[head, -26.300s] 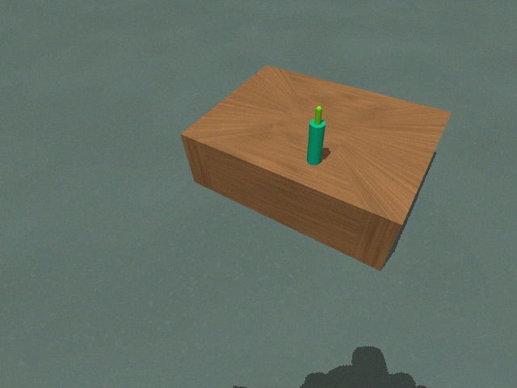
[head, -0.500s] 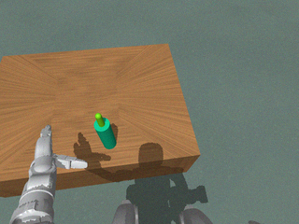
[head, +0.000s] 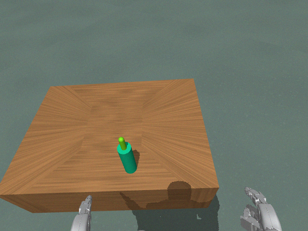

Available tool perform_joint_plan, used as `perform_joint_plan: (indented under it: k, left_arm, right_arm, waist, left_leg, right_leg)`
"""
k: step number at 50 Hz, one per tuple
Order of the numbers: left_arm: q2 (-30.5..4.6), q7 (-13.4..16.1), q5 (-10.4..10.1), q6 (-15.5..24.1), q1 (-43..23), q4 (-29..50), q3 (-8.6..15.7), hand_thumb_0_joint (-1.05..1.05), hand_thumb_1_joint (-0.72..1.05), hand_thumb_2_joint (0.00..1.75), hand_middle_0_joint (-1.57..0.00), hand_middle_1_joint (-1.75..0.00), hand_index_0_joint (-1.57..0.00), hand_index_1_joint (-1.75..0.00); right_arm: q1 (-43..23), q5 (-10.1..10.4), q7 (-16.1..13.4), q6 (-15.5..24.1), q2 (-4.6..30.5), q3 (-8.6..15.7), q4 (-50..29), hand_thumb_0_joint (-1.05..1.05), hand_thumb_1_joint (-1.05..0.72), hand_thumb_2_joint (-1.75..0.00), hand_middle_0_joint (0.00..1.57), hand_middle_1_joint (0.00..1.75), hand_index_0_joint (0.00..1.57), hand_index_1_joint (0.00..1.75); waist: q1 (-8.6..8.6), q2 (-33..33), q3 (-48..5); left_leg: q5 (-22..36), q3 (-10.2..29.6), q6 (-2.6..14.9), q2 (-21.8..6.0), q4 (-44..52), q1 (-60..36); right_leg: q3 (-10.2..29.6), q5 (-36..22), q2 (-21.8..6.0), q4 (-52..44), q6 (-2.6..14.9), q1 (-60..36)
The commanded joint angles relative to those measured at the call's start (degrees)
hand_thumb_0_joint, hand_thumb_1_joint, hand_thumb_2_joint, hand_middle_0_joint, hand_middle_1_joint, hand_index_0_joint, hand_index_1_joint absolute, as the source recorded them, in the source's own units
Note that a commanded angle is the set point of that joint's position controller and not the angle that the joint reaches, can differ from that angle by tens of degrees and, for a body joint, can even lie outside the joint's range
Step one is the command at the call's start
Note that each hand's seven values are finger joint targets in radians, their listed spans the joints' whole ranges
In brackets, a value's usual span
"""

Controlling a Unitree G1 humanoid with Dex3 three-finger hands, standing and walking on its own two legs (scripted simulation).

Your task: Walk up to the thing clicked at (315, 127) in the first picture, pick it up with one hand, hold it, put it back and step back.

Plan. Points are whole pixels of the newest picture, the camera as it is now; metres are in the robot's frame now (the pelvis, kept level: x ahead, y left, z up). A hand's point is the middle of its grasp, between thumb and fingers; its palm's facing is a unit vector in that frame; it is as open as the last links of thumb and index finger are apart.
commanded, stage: home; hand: left
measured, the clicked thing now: (126, 154) +0.48 +0.19 -0.27
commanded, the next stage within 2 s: stand in 1.94 s
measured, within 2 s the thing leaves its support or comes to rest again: neither
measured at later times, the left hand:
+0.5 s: hand (105, 224) +0.17 +0.18 -0.07, palm faces +0.11 -0.95 -0.28, open 17.5 cm
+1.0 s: hand (103, 224) +0.17 +0.18 -0.07, palm faces +0.11 -0.96 -0.27, open 17.5 cm
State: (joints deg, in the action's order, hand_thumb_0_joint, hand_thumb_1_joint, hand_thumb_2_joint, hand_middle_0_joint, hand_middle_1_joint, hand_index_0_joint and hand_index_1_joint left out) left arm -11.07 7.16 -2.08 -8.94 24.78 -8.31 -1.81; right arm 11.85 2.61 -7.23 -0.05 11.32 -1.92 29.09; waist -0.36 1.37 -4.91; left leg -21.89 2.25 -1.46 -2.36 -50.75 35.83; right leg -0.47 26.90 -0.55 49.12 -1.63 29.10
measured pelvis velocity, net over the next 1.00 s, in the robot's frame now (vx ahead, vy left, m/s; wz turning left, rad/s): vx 0.00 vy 0.00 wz -0.01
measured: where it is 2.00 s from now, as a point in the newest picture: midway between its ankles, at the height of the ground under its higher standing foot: outside the picture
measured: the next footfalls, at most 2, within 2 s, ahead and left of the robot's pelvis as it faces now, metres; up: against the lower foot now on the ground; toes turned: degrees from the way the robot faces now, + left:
none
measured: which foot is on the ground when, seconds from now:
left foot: down 0.00-1.00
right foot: down 0.00-1.00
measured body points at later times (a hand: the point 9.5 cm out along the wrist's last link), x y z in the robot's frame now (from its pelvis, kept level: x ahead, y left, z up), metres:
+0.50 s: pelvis +0.00 +0.00 +0.00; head +0.02 +0.00 +0.45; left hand +0.16 +0.23 -0.05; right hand +0.15 -0.25 -0.08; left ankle +0.04 +0.13 -0.70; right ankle -0.02 -0.14 -0.70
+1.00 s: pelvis +0.00 +0.00 -0.01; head +0.02 +0.01 +0.44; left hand +0.16 +0.23 -0.05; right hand +0.17 -0.24 -0.08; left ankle +0.04 +0.13 -0.70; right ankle -0.02 -0.14 -0.70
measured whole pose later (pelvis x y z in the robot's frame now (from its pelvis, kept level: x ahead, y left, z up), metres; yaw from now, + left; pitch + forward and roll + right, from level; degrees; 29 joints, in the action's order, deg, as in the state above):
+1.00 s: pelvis +0.00 +0.00 -0.01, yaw +0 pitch +7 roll -2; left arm -11.1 7.8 -0.6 -12.9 25.4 -2.5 -0.4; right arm 14.7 0.8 -8.6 6.2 11.5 -1.1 29.3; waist 1.1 1.7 -5.1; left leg -23.5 2.3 -1.5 -2.7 -53.7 36.9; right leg -0.4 28.1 -0.1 51.4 -1.6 29.9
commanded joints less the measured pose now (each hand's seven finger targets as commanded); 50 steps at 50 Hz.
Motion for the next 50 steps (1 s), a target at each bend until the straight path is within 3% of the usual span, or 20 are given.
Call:
perform_joint_plan:
  k: [1, 4, 6, 10, 15, 19, 26, 31, 38, 42, 44, 50]
  left_arm:
    - [-8.29, 1.45, 0.53, 3.42, -9.78, 16.36, 4.89, 0.0, -0.52, 0.08, -0.05, -0.06, -0.05, -0.06]
    - [-5.75, 1.44, 0.9, 2.58, -6.86, 14.53, 3.19, 0.0, -0.53, 0.07, -0.05, -0.06, -0.05, -0.06]
    - [-4.33, 1.37, 0.84, 1.91, -2.58, 12.72, 2.63, 0.0, -0.55, 0.06, -0.05, -0.05, -0.05, -0.05]
    - [-5.25, 1.36, 1.07, 1.12, 1.66, 11.74, 3.8, 0.0, -0.55, 0.06, -0.05, -0.06, -0.05, -0.05]
    - [-7.02, 1.35, 1.27, 1.09, 0.25, 13.02, 5.44, 0.0, -0.59, 0.04, -0.05, -0.05, -0.05, -0.05]
    - [-6.6, 1.42, 1.17, 1.47, -3.67, 15.92, 4.3, 0.0, -0.55, 0.06, -0.05, -0.06, -0.05, -0.06]
    - [-5.23, 1.43, 1.35, 0.44, -0.47, 14.5, 3.32, 0.0, -0.56, 0.06, -0.05, -0.06, -0.05, -0.06]
    - [-6.31, 1.5, 1.67, 0.22, 0.6, 15.63, 4.58, 0.0, -0.54, 0.07, -0.05, -0.06, -0.05, -0.06]
    - [-6.08, 1.62, 1.7, -0.19, -1.49, 16.71, 4.21, 0.0, -0.58, 0.04, -0.05, -0.06, -0.05, -0.05]
    - [-5.64, 1.65, 1.76, -0.61, -0.58, 16.75, 4.13, 0.0, -0.58, 0.05, -0.05, -0.06, -0.05, -0.05]
    - [-5.12, 1.43, 1.6, -0.93, -0.52, 16.3, 3.46, 0.0, -0.58, 0.05, -0.05, -0.06, -0.05, -0.05]
    - [-6.09, 1.29, 1.63, -1.06, -0.45, 17.17, 4.63, 0.0, -0.59, 0.04, -0.04, -0.06, -0.05, -0.05]
  right_arm:
    - [-1.84, -1.26, -2.25, 4.25, 6.69, 2.86, -7.91, 0.0, -0.9, -0.9, 0.2, 0.3, 0.2, 0.3]
    - [-1.75, -1.63, -2.56, 5.16, 6.88, 3.13, -7.9, 0.0, -0.9, -0.9, 0.2, 0.3, 0.2, 0.3]
    - [-2.15, -1.62, -2.34, 5.77, 6.83, 3.18, -8.37, 0.0, -0.9, -0.9, 0.2, 0.3, 0.2, 0.3]
    - [-1.79, -1.58, -1.88, 6.33, 7.26, 3.4, -8.24, 0.0, -0.9, -0.9, 0.2, 0.3, 0.2, 0.3]
    - [-1.95, -1.53, -1.73, 6.38, 7.14, 3.39, -8.61, 0.0, -0.9, -0.9, 0.2, 0.3, 0.2, 0.3]
    - [-1.82, -1.45, -1.85, 6.9, 7.27, 3.53, -8.83, 0.0, -0.9, -0.9, 0.2, 0.3, 0.2, 0.3]
    - [-1.27, -1.73, -1.91, 8.27, 7.78, 3.89, -8.52, 0.0, -0.9, -0.9, 0.2, 0.3, 0.2, 0.3]
    - [-0.28, -1.87, -2.05, 8.39, 7.81, 4.17, -8.38, 0.0, -0.9, -0.9, 0.2, 0.3, 0.2, 0.3]
    - [-0.57, -2.0, -2.37, 8.74, 7.47, 3.8, -8.07, 0.0, -0.9, -0.9, 0.2, 0.3, 0.2, 0.3]
    - [-0.26, -2.08, -2.57, 9.03, 7.17, 3.7, -8.23, 0.0, -0.9, -0.91, 0.2, 0.3, 0.2, 0.3]
    - [-0.83, -2.04, -2.47, 9.08, 7.31, 3.63, -8.38, 0.0, -0.9, -0.91, 0.2, 0.3, 0.2, 0.3]
    - [-0.89, -2.07, -2.37, 9.27, 7.48, 3.7, -8.89, 0.0, -0.9, -0.91, 0.2, 0.3, 0.2, 0.3]
  waist:
    - [2.87, 0.72, -6.08]
    - [2.71, 1.08, -6.59]
    - [1.73, -1.03, -5.52]
    - [0.86, -2.55, -6.83]
    - [0.74, -1.82, -5.35]
    - [1.39, 1.85, -4.75]
    - [1.4, -0.4, -4.61]
    - [1.32, -0.67, -8.67]
    - [1.14, 1.87, -5.29]
    - [1.43, 1.46, -6.0]
    - [1.47, 1.27, -4.19]
    - [0.99, 0.35, -4.65]
  left_leg:
    - [5.49, -3.92, 2.13, 1.78, 6.05, -9.7]
    - [6.41, -3.51, 1.86, 1.69, 6.03, -10.27]
    - [5.51, -3.2, 1.81, 1.78, 6.13, -8.95]
    - [9.16, -3.21, 1.91, 1.8, 5.08, -8.32]
    - [9.26, -3.33, 1.92, 1.6, 5.13, -7.38]
    - [6.43, -3.02, 1.51, 1.28, 6.46, -8.3]
    - [4.34, -2.41, 1.54, 1.18, 6.3, -7.86]
    - [9.79, -2.61, 1.59, 1.04, 4.83, -9.1]
    - [8.02, -1.97, 1.06, 0.7, 6.27, -8.58]
    - [9.96, -2.41, 1.18, 0.82, 5.41, -9.01]
    - [8.17, -2.27, 1.15, 0.88, 5.77, -8.14]
    - [4.75, -2.09, 1.26, 0.9, 6.28, -7.51]
  right_leg:
    - [-0.16, -10.63, 0.76, -9.9, 0.62, 2.0]
    - [-0.98, -11.0, 1.14, -8.99, 1.05, 2.47]
    - [-1.35, -9.45, 1.15, -9.59, 1.18, 2.23]
    - [-1.75, -13.32, 1.25, -8.83, 0.89, 0.43]
    - [-1.8, -13.57, 1.4, -8.29, 0.91, 1.06]
    - [-1.98, -9.82, 1.66, -7.68, 1.64, 3.03]
    - [-2.65, -7.61, 1.95, -7.75, 1.62, 3.46]
    - [-2.52, -12.99, 2.04, -6.5, 1.46, 1.65]
    - [-2.95, -10.43, 2.17, -6.08, 1.91, 3.35]
    - [-2.73, -12.68, 2.06, -6.14, 1.66, 2.73]
    - [-2.89, -10.9, 2.05, -6.67, 1.67, 3.65]
    - [-2.93, -7.54, 2.15, -6.79, 1.73, 4.2]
